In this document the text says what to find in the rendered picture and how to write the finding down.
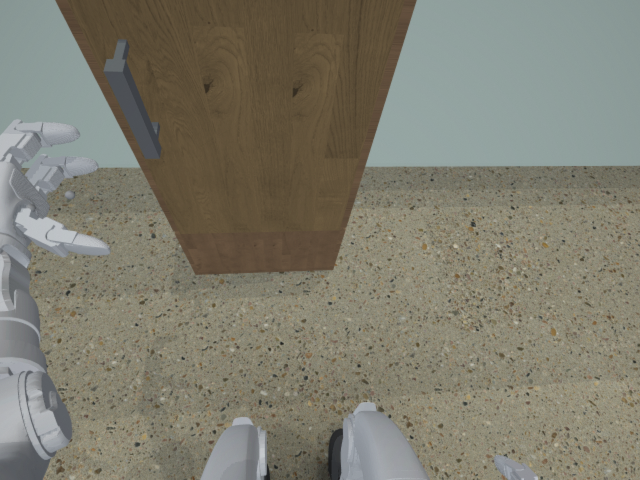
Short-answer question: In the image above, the handle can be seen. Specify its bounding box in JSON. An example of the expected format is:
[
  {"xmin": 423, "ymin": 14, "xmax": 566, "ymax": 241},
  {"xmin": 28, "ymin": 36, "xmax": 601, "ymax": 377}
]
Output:
[{"xmin": 103, "ymin": 39, "xmax": 161, "ymax": 159}]

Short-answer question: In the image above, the cupboard door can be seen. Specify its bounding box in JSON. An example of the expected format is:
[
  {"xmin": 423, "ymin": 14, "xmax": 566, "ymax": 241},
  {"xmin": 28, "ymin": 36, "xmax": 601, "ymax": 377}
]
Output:
[{"xmin": 67, "ymin": 0, "xmax": 405, "ymax": 234}]

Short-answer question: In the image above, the right robot thigh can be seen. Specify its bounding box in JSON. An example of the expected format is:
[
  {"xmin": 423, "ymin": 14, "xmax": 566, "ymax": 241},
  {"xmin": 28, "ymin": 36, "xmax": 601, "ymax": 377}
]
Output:
[{"xmin": 343, "ymin": 411, "xmax": 430, "ymax": 480}]

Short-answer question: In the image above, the right robot shin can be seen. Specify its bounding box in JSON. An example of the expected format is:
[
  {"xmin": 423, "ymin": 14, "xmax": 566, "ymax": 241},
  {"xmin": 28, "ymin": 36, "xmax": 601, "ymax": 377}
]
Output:
[{"xmin": 340, "ymin": 402, "xmax": 376, "ymax": 480}]

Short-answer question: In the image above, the left robot upper arm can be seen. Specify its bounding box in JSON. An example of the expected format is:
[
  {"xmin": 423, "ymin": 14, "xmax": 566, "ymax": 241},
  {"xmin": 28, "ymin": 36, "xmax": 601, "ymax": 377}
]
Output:
[{"xmin": 0, "ymin": 371, "xmax": 72, "ymax": 480}]

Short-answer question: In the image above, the left robot hand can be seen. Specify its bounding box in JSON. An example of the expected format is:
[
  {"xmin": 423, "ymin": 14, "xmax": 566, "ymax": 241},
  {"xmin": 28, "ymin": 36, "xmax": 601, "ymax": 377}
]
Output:
[{"xmin": 0, "ymin": 119, "xmax": 111, "ymax": 257}]

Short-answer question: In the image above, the right robot hand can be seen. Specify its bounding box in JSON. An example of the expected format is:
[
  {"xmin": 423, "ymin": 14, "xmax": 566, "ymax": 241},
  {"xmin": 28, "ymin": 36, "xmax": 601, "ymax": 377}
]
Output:
[{"xmin": 494, "ymin": 455, "xmax": 538, "ymax": 480}]

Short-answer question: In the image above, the robot left forearm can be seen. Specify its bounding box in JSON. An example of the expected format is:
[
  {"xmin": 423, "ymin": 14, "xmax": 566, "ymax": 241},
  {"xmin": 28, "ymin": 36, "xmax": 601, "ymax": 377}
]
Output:
[{"xmin": 0, "ymin": 232, "xmax": 47, "ymax": 379}]

